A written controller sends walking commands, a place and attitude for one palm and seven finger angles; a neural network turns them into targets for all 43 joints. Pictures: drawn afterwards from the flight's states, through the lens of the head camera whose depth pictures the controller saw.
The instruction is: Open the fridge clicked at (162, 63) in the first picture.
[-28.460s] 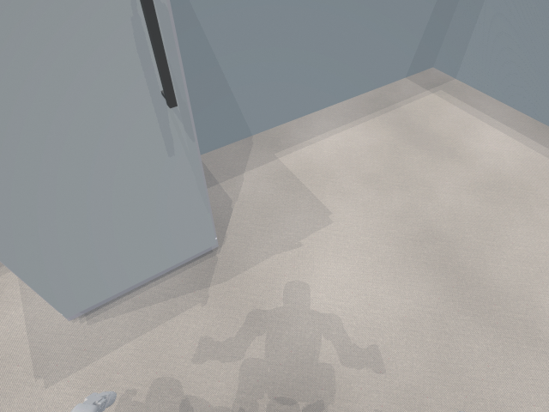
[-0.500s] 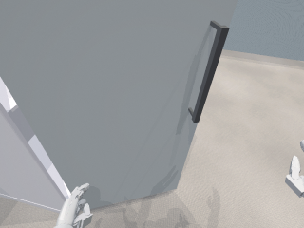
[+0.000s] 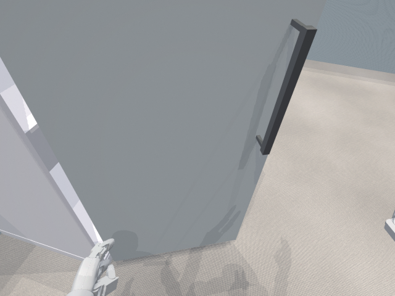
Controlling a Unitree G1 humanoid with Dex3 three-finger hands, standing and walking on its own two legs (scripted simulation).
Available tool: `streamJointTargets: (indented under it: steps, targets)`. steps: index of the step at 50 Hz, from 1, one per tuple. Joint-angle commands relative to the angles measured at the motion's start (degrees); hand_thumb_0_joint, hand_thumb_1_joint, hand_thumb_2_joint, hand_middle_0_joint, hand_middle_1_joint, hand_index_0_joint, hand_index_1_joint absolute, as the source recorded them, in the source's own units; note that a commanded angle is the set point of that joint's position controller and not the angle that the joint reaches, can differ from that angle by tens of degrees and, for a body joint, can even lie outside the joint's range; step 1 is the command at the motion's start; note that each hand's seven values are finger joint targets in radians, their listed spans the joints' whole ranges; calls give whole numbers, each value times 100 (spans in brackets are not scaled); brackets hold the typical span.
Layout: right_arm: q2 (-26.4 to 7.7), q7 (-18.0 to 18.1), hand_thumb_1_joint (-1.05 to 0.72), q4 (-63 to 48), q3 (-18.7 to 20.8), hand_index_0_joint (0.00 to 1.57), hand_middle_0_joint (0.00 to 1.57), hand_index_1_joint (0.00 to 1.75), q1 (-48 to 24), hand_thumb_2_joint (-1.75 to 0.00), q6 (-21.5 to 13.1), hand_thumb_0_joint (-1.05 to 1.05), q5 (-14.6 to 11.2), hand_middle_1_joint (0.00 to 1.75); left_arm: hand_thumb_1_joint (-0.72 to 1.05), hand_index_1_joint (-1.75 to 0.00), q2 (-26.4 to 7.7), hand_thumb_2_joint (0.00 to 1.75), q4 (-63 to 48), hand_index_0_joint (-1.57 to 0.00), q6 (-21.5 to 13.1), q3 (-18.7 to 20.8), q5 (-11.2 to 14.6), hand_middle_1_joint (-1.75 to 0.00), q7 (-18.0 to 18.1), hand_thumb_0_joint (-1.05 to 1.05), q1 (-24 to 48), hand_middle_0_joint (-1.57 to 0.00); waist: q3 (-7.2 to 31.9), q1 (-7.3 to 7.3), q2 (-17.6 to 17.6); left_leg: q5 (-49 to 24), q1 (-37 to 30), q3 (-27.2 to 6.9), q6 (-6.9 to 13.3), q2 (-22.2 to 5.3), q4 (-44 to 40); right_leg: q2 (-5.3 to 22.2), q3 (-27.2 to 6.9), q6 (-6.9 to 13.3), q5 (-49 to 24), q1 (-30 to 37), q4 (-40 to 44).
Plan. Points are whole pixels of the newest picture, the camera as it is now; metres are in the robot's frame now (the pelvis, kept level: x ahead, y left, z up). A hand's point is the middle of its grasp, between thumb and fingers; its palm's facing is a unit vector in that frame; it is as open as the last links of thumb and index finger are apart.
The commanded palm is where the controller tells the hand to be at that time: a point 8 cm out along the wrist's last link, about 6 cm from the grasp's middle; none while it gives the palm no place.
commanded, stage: step back with the hand held close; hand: right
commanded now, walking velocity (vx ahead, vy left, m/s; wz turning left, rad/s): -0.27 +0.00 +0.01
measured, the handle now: (278, 97) +0.50 -0.17 +0.18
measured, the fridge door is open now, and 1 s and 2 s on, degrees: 63 63 63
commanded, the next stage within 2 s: stop stepping back and stand still in 1.40 s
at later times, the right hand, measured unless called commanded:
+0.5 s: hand out of the picture +0.15 -0.28 +0.15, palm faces +0.46 +0.78 -0.42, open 7.4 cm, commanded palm +0.08 -0.32 +0.18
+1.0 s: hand out of the picture +0.08 -0.28 +0.16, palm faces +0.43 +0.76 -0.49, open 7.4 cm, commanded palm +0.01 -0.32 +0.18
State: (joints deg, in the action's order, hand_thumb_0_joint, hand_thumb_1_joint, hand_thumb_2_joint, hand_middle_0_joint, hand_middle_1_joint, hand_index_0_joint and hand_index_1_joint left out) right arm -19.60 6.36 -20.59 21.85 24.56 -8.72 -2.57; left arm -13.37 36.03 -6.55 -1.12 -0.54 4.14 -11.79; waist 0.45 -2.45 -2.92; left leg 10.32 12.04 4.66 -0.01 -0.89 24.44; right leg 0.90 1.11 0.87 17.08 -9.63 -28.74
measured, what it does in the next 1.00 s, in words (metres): walks backwards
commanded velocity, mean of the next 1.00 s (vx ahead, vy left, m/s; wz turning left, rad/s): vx -0.32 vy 0.00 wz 0.01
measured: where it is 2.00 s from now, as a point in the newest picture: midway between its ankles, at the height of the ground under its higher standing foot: outside the picture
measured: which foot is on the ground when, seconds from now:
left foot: down 0.00-0.96, up 0.98-1.00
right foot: down 0.00-1.00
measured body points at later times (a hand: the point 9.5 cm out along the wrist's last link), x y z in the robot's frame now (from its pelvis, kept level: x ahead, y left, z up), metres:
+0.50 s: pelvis -0.06 -0.02 -0.02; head -0.05 -0.03 +0.43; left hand +0.10 +0.22 -0.09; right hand +0.12 -0.32 +0.18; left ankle +0.03 +0.12 -0.74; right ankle -0.02 -0.11 -0.74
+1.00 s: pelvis -0.12 -0.02 -0.02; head -0.10 -0.05 +0.43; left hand +0.07 +0.22 -0.08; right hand +0.05 -0.32 +0.19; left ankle -0.03 +0.12 -0.74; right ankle -0.02 -0.11 -0.74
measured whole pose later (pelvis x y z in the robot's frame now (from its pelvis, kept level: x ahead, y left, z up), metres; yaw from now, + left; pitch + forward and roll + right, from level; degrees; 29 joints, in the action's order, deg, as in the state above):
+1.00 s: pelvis -0.12 -0.02 -0.02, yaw -2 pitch +0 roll +2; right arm -25.3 7.1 -29.9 26.9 28.6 -18.8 0.5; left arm -12.0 31.6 -7.8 0.4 -0.7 4.0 -11.8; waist -2.0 0.8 1.5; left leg 10.6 25.0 -2.5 -1.6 2.0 36.3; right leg -0.1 0.7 3.4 10.9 -28.1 -37.8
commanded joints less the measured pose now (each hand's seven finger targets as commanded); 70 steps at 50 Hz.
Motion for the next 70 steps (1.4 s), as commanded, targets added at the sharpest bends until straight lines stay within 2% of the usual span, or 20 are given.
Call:
streamJointTargets:
  steps: [1, 7, 14, 20, 23, 30, 37, 44, 46, 49, 51, 55, 58, 60, 62, 65, 67, 68, 69, 70]
  targets:
    - [-1174, 178, -90, -1301, 664, 20, 20, 30, 137, -90, -500, 0, -4, 30, 90, -30, -619, 90, -1052, -20, -67, 285, 18, -30, 61, 0, 559, -20, 734, 139, 168, -1094, -380, -897, 198, -743, -197, 174, -237, 102, -1273, -502, 280]
    - [-1481, 247, -90, -1789, 1015, 20, 20, 30, 160, -90, -596, 0, 5, 30, 90, -30, -682, 90, -1322, -20, 99, 346, 49, -30, 156, 0, 620, -20, 855, 103, -161, -1683, -842, -586, -18, -302, 662, 499, -574, 180, -1828, -1134, 696]
    - [-1303, 275, -90, -1702, 981, 20, 20, 30, 189, -90, -690, 0, 88, 30, 90, -30, -700, 90, -1382, -20, -11, 372, 54, -30, 151, 0, 427, -20, 593, 128, -264, -1347, -1172, -652, -78, -225, 1275, 693, -701, 383, -365, -2390, 876]
    - [-1277, 298, -90, -1657, 944, 20, 20, 30, -66, -90, -795, 0, 171, 30, 90, -30, -704, 90, -1344, -20, -99, 386, 62, -30, 107, 0, 288, -20, 163, 218, 352, 206, -566, -1282, 94, -530, 559, 341, -599, 413, 1831, -2979, 375]
    - [-1376, 335, -90, -1840, 991, 20, 20, 30, -143, -90, -887, 0, 160, 30, 90, -30, -659, 90, -1276, -20, -158, 346, 36, -30, 81, 0, 246, -20, 204, 243, 529, 1135, 128, -1484, 248, -752, 16, 211, -629, 332, 1657, -2437, 33]
    - [-1362, 366, -90, -1957, 1202, 20, 20, 30, -10, -90, -1101, 0, 292, 30, 90, -30, -720, 90, -1297, -20, -403, 395, 33, -30, 137, 0, 257, -20, 455, 166, -930, -274, -1295, -535, -148, 220, 2120, 1164, -1540, 695, 2084, -3602, 1468]
    - [-1311, 226, -90, -1851, 1012, 20, 20, 30, -143, -90, -1210, 0, 207, 30, 90, -30, -685, 90, -1083, -20, -521, 450, -2, -30, 57, 0, 252, -20, 748, 228, 88, -1711, -545, -1399, 105, -233, 1072, 495, -764, 293, -47, -2313, 166]
    - [-1604, 279, -90, -2138, 1267, 20, 20, 30, 162, -90, -1257, 0, 164, 30, 90, -30, -612, 90, -1197, -20, -340, 425, 14, -30, 12, 0, 357, -20, 546, 258, 348, 766, 385, -1780, 259, -486, 153, 267, -720, 249, 1469, -2232, -8]
    - [-1556, 292, -90, -2092, 1301, 20, 20, 30, 182, -90, -1286, 0, 166, 30, 90, -30, -656, 90, -1218, -20, -329, 423, 6, -30, 33, 0, 350, -20, 409, 281, -66, 942, 311, -1446, 135, -190, 455, 421, -939, 346, 1793, -2539, 469]
    - [-1441, 263, -90, -1941, 1426, 20, 20, 30, 175, -90, -1334, 0, 231, 30, 90, -30, -741, 90, -1241, -20, -435, 478, -8, -30, 113, 0, 406, -20, 659, 184, -1011, -44, -1264, -690, -142, 515, 2389, 1390, -1788, 750, 2509, -3860, 1739]
    - [-1432, 204, -90, -1812, 1441, 20, 20, 30, 117, -90, -1329, 0, 257, 30, 90, -30, -736, 90, -1190, -20, -504, 563, -6, -30, 97, 0, 409, -20, 562, 180, -875, 702, -1295, -709, -160, 604, 2724, 1706, -1805, 881, 2675, -3984, 1741]
    - [-1250, 152, -90, -1859, 1054, 20, 20, 30, 182, -90, -1352, 0, 70, 30, 90, -30, -625, 90, -993, -20, -638, 531, -26, -30, 2, 0, 408, -20, 339, 188, -663, 971, 62, -903, 162, 307, 731, 1253, -1269, 444, 1416, -2210, 1001]
    - [-1356, 222, -90, -2157, 683, 20, 20, 30, -501, -90, -1436, 0, 98, 30, 90, -30, -330, 90, -771, -20, -636, 445, -24, -30, -5, 0, 358, -20, 1033, 316, 596, -1482, 1164, -2117, 415, -804, -311, 303, 13, -169, -860, -151, -525]
    - [-1650, 302, -90, -2158, 796, 20, 20, 30, -624, -90, -1284, 0, 154, 30, 90, -30, -383, 90, -779, -20, -569, 510, 26, -30, 51, 0, 512, -20, 1147, 281, 1130, -1505, 1496, -2343, 377, -1182, -647, -9, 105, -184, -357, 61, -1329]
    - [-1842, 315, -90, -2094, 982, 20, 20, 30, -464, -90, -1173, 0, 178, 30, 90, -30, -332, 90, -830, -20, -440, 430, -79, -30, 70, 0, 660, -20, 728, 274, 805, -1853, 1442, -2352, 572, -1250, -569, -23, -8, -205, -254, -437, -1394]
    - [-1664, 230, -90, -1844, 995, 20, 20, 30, -168, -90, -1116, 0, 154, 30, 90, -30, -446, 90, -900, -20, -265, 392, 0, -30, 117, 0, 522, -20, 577, 294, 209, -2550, 614, -1456, 136, -266, 297, 246, -232, -113, -2316, -587, 346]
    - [-1795, 155, -90, -1938, 1233, 20, 20, 30, 203, -90, -1126, 0, 80, 30, 90, -30, -569, 90, -1045, -20, -213, 462, -29, -30, 91, 0, 593, -20, 1394, 156, -1111, -116, 270, -643, -147, 540, 1590, 1307, -1120, 174, -3952, -264, 1078]
    - [-1637, 88, -90, -2021, 1166, 20, 20, 30, 427, -90, -1124, 0, -25, 30, 90, -30, -544, 90, -1133, -20, -299, 507, -65, -30, 34, 0, 566, -20, 1697, 91, -1404, 1708, 179, -690, -103, 655, 2626, 1775, -1511, 261, -3103, -418, 1524]
    - [-1594, 78, -90, -2118, 1196, 20, 20, 30, 405, -90, -1106, 0, -39, 30, 90, -30, -551, 90, -1092, -20, -376, 537, -103, -30, 11, 0, 535, -20, 1500, 76, -1155, 1952, 158, -856, -98, 626, 3352, 2021, -1589, 599, -1741, -928, 1686]
    - [-1462, 115, -90, -2206, 1130, 20, 20, 30, 469, -90, -1100, 0, -87, 30, 90, -30, -490, 90, -1028, -20, -450, 549, -69, -30, 3, 0, 395, -20, 1307, 109, -774, 1904, 714, -835, -75, 504, 3145, 1936, -1364, 799, -2001, -491, 1493]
